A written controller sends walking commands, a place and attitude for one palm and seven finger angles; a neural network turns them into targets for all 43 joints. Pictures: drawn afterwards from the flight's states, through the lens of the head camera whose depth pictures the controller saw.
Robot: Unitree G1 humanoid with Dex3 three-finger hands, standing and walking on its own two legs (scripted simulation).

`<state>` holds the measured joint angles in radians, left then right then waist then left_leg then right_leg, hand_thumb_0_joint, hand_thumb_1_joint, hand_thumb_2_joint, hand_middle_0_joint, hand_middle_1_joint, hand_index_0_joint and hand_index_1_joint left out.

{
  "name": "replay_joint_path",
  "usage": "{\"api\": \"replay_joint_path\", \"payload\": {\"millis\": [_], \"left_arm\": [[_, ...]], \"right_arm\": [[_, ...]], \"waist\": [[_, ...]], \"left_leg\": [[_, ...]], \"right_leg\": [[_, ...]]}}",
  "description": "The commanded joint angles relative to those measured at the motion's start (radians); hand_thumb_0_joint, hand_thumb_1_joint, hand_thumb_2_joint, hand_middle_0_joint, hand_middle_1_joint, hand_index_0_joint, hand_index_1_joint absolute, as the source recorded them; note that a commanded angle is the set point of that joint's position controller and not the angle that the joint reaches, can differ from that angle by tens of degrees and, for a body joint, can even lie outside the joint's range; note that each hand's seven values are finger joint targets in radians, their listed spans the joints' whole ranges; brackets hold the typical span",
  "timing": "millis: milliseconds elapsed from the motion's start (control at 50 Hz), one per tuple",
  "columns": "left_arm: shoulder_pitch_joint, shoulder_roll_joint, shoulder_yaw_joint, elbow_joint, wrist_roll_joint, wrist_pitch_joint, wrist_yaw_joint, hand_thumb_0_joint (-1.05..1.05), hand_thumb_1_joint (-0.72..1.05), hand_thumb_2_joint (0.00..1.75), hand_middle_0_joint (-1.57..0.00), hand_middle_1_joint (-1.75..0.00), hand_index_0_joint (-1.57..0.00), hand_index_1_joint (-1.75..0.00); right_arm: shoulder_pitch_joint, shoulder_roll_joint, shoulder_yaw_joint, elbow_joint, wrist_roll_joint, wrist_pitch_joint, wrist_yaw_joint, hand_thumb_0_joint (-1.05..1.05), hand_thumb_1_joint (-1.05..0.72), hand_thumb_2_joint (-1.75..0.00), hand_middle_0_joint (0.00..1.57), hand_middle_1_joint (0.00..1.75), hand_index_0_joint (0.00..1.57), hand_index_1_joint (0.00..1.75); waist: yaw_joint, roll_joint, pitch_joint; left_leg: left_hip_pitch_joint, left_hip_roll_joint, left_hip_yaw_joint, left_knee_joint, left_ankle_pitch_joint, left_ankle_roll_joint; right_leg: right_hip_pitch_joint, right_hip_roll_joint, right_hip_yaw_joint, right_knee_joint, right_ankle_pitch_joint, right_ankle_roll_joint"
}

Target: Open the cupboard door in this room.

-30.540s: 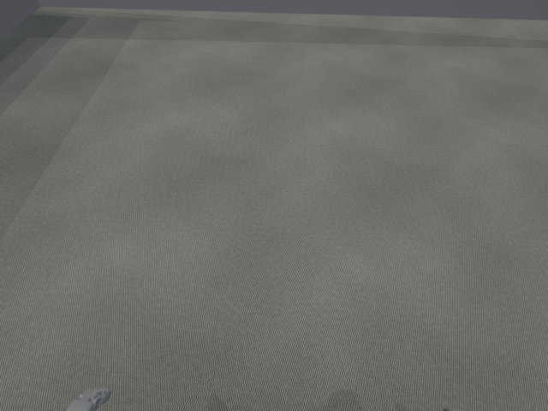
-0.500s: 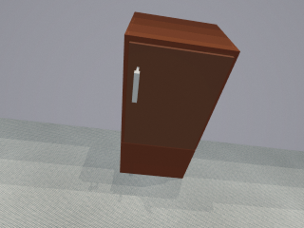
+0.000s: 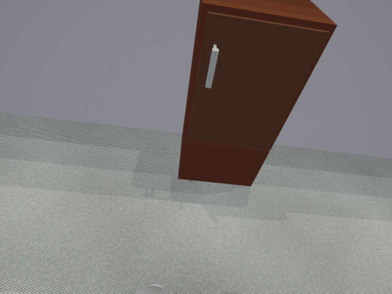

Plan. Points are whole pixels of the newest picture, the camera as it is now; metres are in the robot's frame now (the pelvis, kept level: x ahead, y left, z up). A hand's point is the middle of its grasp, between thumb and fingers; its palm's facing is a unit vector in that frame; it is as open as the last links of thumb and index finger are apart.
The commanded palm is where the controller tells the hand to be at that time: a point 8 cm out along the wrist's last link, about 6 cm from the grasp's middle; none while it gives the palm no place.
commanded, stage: come to a stop and stand still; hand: left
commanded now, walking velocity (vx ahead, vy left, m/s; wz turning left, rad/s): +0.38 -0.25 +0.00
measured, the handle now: (211, 66) +0.86 -0.02 +0.06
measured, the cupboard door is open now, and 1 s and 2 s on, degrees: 0 0 0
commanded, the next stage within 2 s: look again from close up in 0.70 s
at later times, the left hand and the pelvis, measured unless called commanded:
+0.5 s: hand out of the picture -0.14 +0.25 -0.16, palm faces +0.05 -0.99 -0.14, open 7.4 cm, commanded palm none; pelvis -0.13 +0.07 +0.02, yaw +0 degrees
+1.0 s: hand out of the picture -0.04 +0.20 -0.14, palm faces +0.04 -0.97 -0.22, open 7.2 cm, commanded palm none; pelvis -0.10 +0.02 +0.02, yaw +0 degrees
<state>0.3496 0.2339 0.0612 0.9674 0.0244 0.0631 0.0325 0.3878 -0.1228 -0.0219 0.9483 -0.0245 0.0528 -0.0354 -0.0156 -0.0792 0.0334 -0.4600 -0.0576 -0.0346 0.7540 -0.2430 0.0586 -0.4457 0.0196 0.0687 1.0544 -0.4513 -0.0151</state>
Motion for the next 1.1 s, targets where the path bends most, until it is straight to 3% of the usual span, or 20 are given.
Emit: {"api": "replay_joint_path", "payload": {"millis": [0, 100, 140, 160, 200, 220, 260, 320, 420, 440, 460, 480, 500, 620, 780, 840, 860, 880, 940, 1080], "left_arm": [[0.291, 0.036, 0.022, -0.003, 0.01, 0.011, -0.009, 0.0, 0.9, 0.9, -0.2, -0.3, -0.2, -0.3], [0.463, 0.042, 0.021, 0.048, -0.013, 0.028, -0.03, 0.0, 0.9, 0.9, -0.2, -0.3, -0.2, -0.3], [0.462, 0.025, 0.004, 0.063, -0.012, 0.032, -0.021, 0.0, 0.9, 0.9, -0.2, -0.3, -0.2, -0.3], [0.225, 0.016, -0.03, -0.031, 0.012, 0.014, -0.001, 0.0, 0.9, 0.9, -0.2, -0.3, -0.2, -0.3], [-0.287, 0.102, -0.009, -0.224, 0.015, -0.033, 0.027, 0.0, 0.9, 0.9, -0.2, -0.3, -0.2, -0.3], [-0.295, 0.14, 0.002, -0.229, 0.018, -0.074, 0.015, 0.0, 0.9, 0.9, -0.2, -0.3, -0.2, -0.3], [-0.056, 0.069, -0.012, -0.127, 0.013, -0.11, 0.024, 0.0, 0.9, 0.9, -0.2, -0.3, -0.2, -0.3], [0.118, 0.148, 0.004, -0.024, 0.018, -0.101, 0.01, 0.0, 0.9, 0.9, -0.2, -0.3, -0.2, -0.3], [0.061, 0.111, 0.008, -0.018, 0.016, -0.054, -0.03, 0.0, 0.9, 0.9, -0.2, -0.3, -0.2, -0.3], [0.064, 0.071, 0.0, -0.029, 0.011, -0.051, -0.035, 0.0, 0.9, 0.9, -0.2, -0.3, -0.2, -0.3], [0.086, -0.001, -0.011, -0.05, 0.01, -0.05, -0.048, 0.0, 0.9, 0.9, -0.2, -0.3, -0.2, -0.3], [-0.028, 0.007, -0.008, -0.111, 0.018, -0.043, -0.056, 0.0, 0.9, 0.9, -0.2, -0.3, -0.2, -0.3], [-0.093, 0.035, 0.006, -0.144, 0.021, -0.045, -0.071, 0.0, 0.9, 0.9, -0.2, -0.3, -0.2, -0.3], [-0.008, -0.005, 0.006, -0.056, 0.016, -0.037, -0.09, 0.0, 0.9, 0.9, -0.2, -0.3, -0.2, -0.3], [-0.11, -0.058, -0.011, -0.078, -0.004, -0.071, -0.068, 0.0, 0.9, 0.9, -0.2, -0.3, -0.2, -0.3], [0.065, -0.013, -0.002, -0.009, -0.003, -0.092, -0.044, 0.0, 0.9, 0.9, -0.2, -0.3, -0.2, -0.3], [0.138, 0.043, 0.008, 0.012, 0.003, -0.102, -0.031, 0.0, 0.9, 0.9, -0.2, -0.3, -0.2, -0.3], [0.162, 0.125, 0.016, 0.007, -0.001, -0.096, -0.023, 0.0, 0.9, 0.9, -0.2, -0.3, -0.2, -0.3], [-0.039, 0.068, 0.008, -0.033, -0.002, -0.083, -0.008, 0.0, 0.9, 0.9, -0.2, -0.3, -0.2, -0.3], [-0.081, 0.035, -0.014, -0.018, -0.004, -0.073, -0.001, 0.0, 0.9, 0.9, -0.2, -0.3, -0.2, -0.3]], "right_arm": [[-0.209, -0.22, -0.036, -0.131, -0.015, -0.03, -0.01, 0.0, -0.9, -0.9, 0.2, 0.3, 0.2, 0.3], [-0.178, -0.196, -0.057, -0.07, -0.031, -0.019, -0.026, 0.0, -0.9, -0.9, 0.2, 0.3, 0.2, 0.3], [-0.142, -0.116, -0.058, -0.05, 0.005, 0.001, -0.031, 0.0, -0.9, -0.9, 0.2, 0.3, 0.2, 0.3], [-0.024, -0.052, -0.06, -0.04, 0.012, 0.017, -0.042, 0.0, -0.9, -0.9, 0.2, 0.3, 0.2, 0.3], [0.136, -0.118, -0.065, -0.075, 0.001, 0.05, -0.008, 0.0, -0.9, -0.9, 0.2, 0.3, 0.2, 0.3], [0.127, -0.119, -0.055, -0.093, 0.004, 0.021, 0.025, 0.0, -0.9, -0.9, 0.2, 0.3, 0.2, 0.3], [-0.061, -0.192, -0.055, -0.136, -0.015, -0.017, 0.036, 0.0, -0.9, -0.9, 0.2, 0.3, 0.2, 0.3], [-0.133, -0.107, -0.039, -0.125, -0.015, -0.047, 0.045, 0.0, -0.9, -0.9, 0.2, 0.3, 0.2, 0.3], [0.113, -0.084, -0.029, -0.022, -0.007, -0.075, 0.018, 0.0, -0.9, -0.9, 0.2, 0.3, 0.2, 0.3], [0.203, -0.126, -0.03, 0.014, -0.005, -0.08, 0.007, 0.0, -0.9, -0.9, 0.2, 0.3, 0.2, 0.3], [0.256, -0.217, -0.051, 0.034, -0.013, -0.079, -0.007, 0.0, -0.9, -0.9, 0.2, 0.3, 0.2, 0.3], [0.258, -0.267, -0.056, 0.025, -0.005, -0.077, -0.02, 0.0, -0.9, -0.9, 0.2, 0.3, 0.2, 0.3], [0.169, -0.284, -0.047, -0.002, -0.007, -0.078, -0.026, 0.0, -0.9, -0.9, 0.2, 0.3, 0.2, 0.3], [0.033, -0.179, -0.027, 0.025, -0.003, -0.123, -0.015, 0.0, -0.9, -0.9, 0.2, 0.3, 0.2, 0.3], [0.059, -0.177, -0.039, 0.04, -0.013, -0.093, 0.005, 0.0, -0.9, -0.9, 0.2, 0.3, 0.2, 0.3], [0.073, -0.13, -0.026, 0.044, -0.007, -0.08, 0.01, 0.0, -0.9, -0.9, 0.2, 0.3, 0.2, 0.3], [0.119, -0.066, -0.014, 0.046, -0.001, -0.081, 0.012, 0.0, -0.9, -0.9, 0.2, 0.3, 0.2, 0.3], [0.13, -0.032, -0.006, 0.021, 0.01, -0.071, 0.009, 0.0, -0.9, -0.9, 0.2, 0.3, 0.2, 0.3], [0.094, -0.057, -0.017, 0.024, -0.003, -0.043, 0.019, 0.0, -0.9, -0.9, 0.2, 0.3, 0.2, 0.3], [0.097, -0.005, 0.014, 0.076, 0.006, -0.049, 0.017, 0.0, -0.9, -0.9, 0.2, 0.3, 0.2, 0.3]], "waist": [[0.135, 0.189, -0.066], [0.131, 0.29, 0.036], [0.122, -0.068, 0.13], [0.002, -0.258, 0.14], [-0.22, -0.11, 0.064], [-0.209, -0.105, 0.04], [-0.046, 0.03, 0.126], [0.035, 0.183, 0.098], [-0.02, -0.046, 0.044], [-0.041, 0.08, 0.016], [-0.05, 0.37, 0.037], [-0.078, 0.318, 0.106], [-0.04, 0.201, 0.144], [0.051, 0.212, 0.088], [-0.008, 0.254, 0.076], [0.055, 0.076, -0.028], [0.078, -0.1, -0.102], [0.069, -0.268, -0.157], [-0.003, -0.2, -0.016], [-0.025, -0.01, -0.003]], "left_leg": [[-0.222, 0.25, -0.471, -0.688, -0.598, -0.035], [-0.098, 0.14, -0.135, -0.685, -0.313, -0.148], [-0.204, -0.055, 0.141, -0.086, -0.253, -0.199], [-0.204, -0.107, 0.131, 0.566, -0.27, -0.15], [-0.063, -0.01, -0.036, 0.978, -0.168, -0.072], [-0.042, 0.05, -0.032, 0.917, -0.161, -0.054], [-0.299, 0.136, -0.059, 0.618, -0.049, -0.045], [-0.195, 0.108, 0.086, 0.218, -0.152, -0.034], [0.334, 0.062, 0.215, -0.288, -0.122, -0.009], [0.466, 0.135, 0.107, -0.403, -0.165, -0.001], [0.528, 0.385, -0.319, -0.496, -0.45, 0.063], [0.389, 0.561, -0.604, -0.638, -0.665, 0.146], [0.288, 0.573, -0.561, -0.685, -0.622, 0.174], [0.129, 0.327, -0.104, -0.605, -0.223, 0.083], [0.078, 0.309, -0.013, -0.514, -0.147, 0.098], [0.033, 0.215, 0.049, -0.273, -0.169, 0.027], [-0.083, 0.133, 0.118, -0.049, -0.293, -0.015], [-0.148, 0.071, 0.111, 0.164, -0.456, -0.031], [-0.088, 0.123, 0.058, 0.347, -0.262, -0.036], [0.286, 0.088, 0.122, -0.219, -0.029, -0.059]], "right_leg": [[0.155, 0.077, -0.06, 0.245, 0.034, -0.036], [0.444, 0.143, -0.258, -0.517, -0.188, -0.096], [0.48, 0.012, -0.131, -0.915, 0.024, -0.194], [0.175, -0.196, 0.097, -0.925, 0.091, -0.271], [-0.156, -0.322, 0.103, -0.91, 0.043, -0.237], [-0.182, -0.328, 0.242, -0.957, -0.239, -0.075], [0.072, -0.324, 0.33, -0.972, -0.331, -0.211], [0.217, -0.275, 0.205, -0.894, -0.222, -0.241], [0.0, -0.144, -0.007, -0.728, -0.243, -0.134], [-0.08, -0.1, -0.059, -0.504, -0.181, -0.093], [-0.331, -0.006, -0.136, -0.211, -0.132, -0.037], [-0.457, -0.031, -0.047, -0.01, -0.042, -0.025], [-0.451, -0.069, 0.024, 0.084, 0.062, -0.017], [-0.275, -0.063, -0.04, 0.179, 0.318, 0.015], [0.048, -0.051, -0.179, -0.36, 0.217, 0.041], [0.346, -0.054, -0.139, -0.587, 0.251, 0.042], [0.501, -0.226, 0.062, -0.644, 0.223, -0.001], [0.496, -0.413, 0.329, -0.764, 0.203, -0.08], [0.154, -0.358, 0.352, -0.932, -0.194, -0.151], [0.012, -0.21, 0.005, -0.815, 0.046, -0.104]]}}
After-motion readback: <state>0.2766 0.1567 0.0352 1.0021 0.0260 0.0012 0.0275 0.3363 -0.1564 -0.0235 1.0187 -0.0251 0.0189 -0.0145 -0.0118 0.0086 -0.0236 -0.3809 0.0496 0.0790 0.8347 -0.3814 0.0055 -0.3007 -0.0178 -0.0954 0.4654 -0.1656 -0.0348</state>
